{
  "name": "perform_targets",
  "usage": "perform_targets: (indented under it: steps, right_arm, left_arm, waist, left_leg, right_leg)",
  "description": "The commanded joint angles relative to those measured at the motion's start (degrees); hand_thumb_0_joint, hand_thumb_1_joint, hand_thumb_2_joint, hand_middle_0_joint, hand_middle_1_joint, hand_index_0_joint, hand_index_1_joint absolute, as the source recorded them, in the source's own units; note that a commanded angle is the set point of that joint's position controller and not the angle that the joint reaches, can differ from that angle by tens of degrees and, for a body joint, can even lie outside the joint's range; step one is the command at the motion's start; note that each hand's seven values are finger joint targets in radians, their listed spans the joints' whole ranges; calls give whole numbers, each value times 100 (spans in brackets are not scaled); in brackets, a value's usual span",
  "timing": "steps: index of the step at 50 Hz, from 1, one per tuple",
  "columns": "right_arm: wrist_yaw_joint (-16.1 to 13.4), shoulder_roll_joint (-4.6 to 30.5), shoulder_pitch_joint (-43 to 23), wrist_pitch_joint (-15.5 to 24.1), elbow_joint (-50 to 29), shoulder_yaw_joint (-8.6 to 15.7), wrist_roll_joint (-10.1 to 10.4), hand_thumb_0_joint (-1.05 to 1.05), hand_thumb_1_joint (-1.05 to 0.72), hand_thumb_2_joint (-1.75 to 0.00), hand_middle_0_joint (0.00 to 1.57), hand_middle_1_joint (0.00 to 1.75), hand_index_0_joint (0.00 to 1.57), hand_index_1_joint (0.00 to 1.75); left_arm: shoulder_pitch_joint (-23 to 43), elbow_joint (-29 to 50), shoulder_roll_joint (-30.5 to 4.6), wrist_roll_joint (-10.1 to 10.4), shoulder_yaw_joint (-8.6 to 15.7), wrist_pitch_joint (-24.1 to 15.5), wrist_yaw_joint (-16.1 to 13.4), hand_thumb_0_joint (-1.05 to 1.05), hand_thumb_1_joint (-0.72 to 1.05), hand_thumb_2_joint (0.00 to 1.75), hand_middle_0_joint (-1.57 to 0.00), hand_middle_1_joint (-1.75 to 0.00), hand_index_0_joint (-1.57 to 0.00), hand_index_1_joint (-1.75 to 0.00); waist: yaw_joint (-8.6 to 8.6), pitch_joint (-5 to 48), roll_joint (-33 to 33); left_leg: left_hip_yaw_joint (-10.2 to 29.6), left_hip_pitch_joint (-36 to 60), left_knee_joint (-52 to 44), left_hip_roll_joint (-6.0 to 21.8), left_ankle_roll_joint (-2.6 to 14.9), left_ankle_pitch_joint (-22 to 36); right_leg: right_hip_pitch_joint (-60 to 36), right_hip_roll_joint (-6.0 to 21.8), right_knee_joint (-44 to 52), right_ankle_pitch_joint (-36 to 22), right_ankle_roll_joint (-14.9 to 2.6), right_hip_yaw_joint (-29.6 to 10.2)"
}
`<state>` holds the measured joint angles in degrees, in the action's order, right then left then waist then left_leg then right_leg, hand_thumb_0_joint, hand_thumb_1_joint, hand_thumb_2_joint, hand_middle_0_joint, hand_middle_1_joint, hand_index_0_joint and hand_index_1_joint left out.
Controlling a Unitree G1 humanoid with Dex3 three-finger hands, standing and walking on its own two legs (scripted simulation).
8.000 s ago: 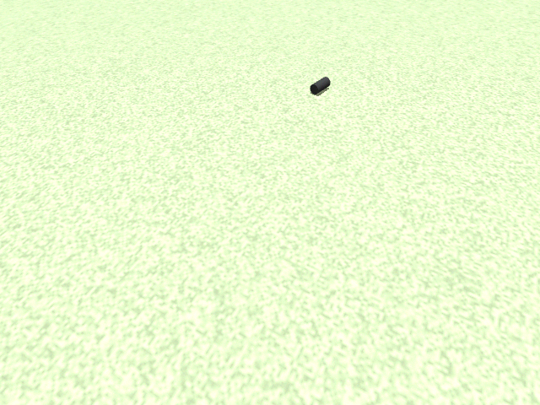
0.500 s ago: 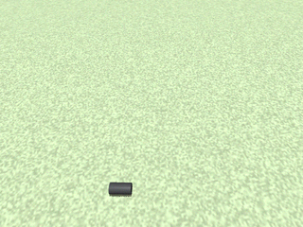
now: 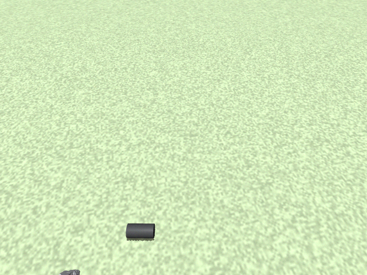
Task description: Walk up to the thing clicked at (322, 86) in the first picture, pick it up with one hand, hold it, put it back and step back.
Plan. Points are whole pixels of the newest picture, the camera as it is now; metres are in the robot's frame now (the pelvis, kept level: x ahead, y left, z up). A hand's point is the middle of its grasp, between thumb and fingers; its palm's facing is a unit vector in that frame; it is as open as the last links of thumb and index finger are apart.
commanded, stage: stand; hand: left
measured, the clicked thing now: (140, 230) +0.42 +0.24 -0.75
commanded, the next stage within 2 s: none
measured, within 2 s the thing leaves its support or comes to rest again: neither
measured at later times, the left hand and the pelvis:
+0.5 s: hand out of the picture +0.09 +0.25 -0.16, palm faces -0.02 -0.94 -0.34, open 7.3 cm; pelvis +0.01 -0.01 +0.00, yaw +0 degrees
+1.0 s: hand out of the picture +0.08 +0.25 -0.16, palm faces -0.02 -0.94 -0.34, open 7.3 cm; pelvis +0.00 -0.01 +0.00, yaw +0 degrees
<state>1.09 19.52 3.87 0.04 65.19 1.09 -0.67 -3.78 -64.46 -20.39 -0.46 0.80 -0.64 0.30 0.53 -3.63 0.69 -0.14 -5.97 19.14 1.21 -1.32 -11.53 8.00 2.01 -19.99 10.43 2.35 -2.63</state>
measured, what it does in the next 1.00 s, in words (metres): stands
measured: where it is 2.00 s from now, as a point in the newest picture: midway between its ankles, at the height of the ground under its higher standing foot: outside the picture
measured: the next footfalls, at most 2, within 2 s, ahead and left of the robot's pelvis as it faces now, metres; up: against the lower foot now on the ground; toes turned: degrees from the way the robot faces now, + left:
none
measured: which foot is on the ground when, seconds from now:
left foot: down 0.00-1.00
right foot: down 0.00-1.00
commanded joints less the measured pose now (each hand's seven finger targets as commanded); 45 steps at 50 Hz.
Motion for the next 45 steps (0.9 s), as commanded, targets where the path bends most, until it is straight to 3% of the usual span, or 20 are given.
perform_targets:
  steps: [1, 28, 34, 40, 45]
  right_arm:
    - [-118, 1268, -257, 159, -330, 241, 16, 0, -90, -90, 20, 30, 20, 30]
    - [-125, 1266, -214, 113, -316, 204, 28, 0, -90, -90, 20, 30, 20, 30]
    - [-124, 1243, -141, 119, -308, 181, 29, 0, -90, -90, 20, 30, 20, 30]
    - [-126, 1265, -148, 130, -324, 184, 32, 0, -90, -90, 20, 30, 20, 30]
    - [-127, 1283, -113, 109, -320, 192, 18, 0, -90, -90, 20, 30, 20, 30]
  left_arm:
    - [184, 325, -1235, 17, 207, -122, -76, 0, 90, 90, -20, -30, -20, -30]
    - [95, 328, -1242, 10, 182, -126, -98, 0, 90, 90, -20, -30, -20, -30]
    - [71, 324, -1251, 14, 170, -108, -89, 0, 90, 90, -20, -30, -20, -30]
    - [45, 315, -1243, 6, 162, -110, -83, 0, 90, 90, -20, -30, -20, -30]
    - [47, 331, -1245, -4, 155, -93, -84, 0, 90, 90, -20, -30, -20, -30]
  waist:
    - [-2, 691, -202]
    - [-22, 622, -39]
    - [-18, 523, -59]
    - [-38, 580, -68]
    - [-30, 432, -69]
  left_leg:
    - [395, 136, -299, 615, 151, 1077]
    - [367, 178, -263, 623, 147, 1134]
    - [368, 94, -350, 618, 140, 910]
    - [383, 181, -328, 635, 164, 1074]
    - [389, 47, -385, 609, 164, 682]
  right_leg:
    - [-244, 516, 248, -1134, -280, -311]
    - [-293, 513, 334, -1311, -291, -258]
    - [-240, 497, 366, -1029, -296, -249]
    - [-248, 489, 323, -1122, -308, -236]
    - [-112, 473, 409, -692, -290, -241]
